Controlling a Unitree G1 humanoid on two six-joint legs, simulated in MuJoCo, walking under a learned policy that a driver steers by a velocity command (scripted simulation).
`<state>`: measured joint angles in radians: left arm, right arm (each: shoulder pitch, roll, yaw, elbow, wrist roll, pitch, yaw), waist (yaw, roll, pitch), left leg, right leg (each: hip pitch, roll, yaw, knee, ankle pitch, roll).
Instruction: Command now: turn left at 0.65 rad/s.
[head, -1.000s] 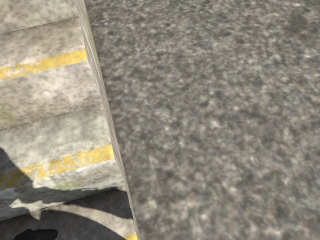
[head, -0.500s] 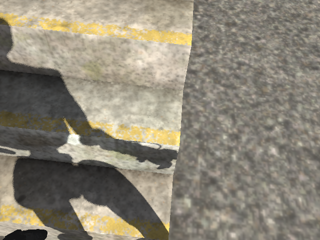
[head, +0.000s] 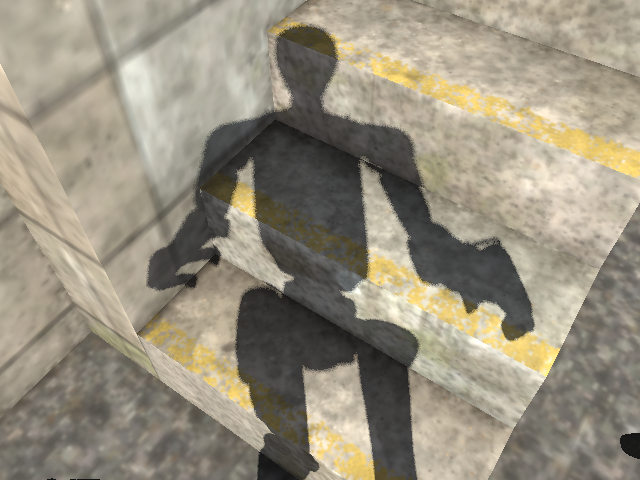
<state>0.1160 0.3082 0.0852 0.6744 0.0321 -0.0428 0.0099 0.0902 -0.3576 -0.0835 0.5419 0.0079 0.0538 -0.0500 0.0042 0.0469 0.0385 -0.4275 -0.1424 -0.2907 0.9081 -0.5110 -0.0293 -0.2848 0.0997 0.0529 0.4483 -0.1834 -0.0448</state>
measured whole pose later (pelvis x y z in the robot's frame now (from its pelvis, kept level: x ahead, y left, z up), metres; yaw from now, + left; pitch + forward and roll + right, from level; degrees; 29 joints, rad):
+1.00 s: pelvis +0.12 -0.03 +0.01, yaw +0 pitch -2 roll +0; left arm 0.27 0.23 -0.02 0.94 0.02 -0.02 0.02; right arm 0.23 -0.20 0.01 0.96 -0.01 0.02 -0.03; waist -0.01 0.01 0.05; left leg -0.11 0.01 0.01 0.42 -0.27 0.00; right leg -0.16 0.07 0.00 0.40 -0.21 -0.06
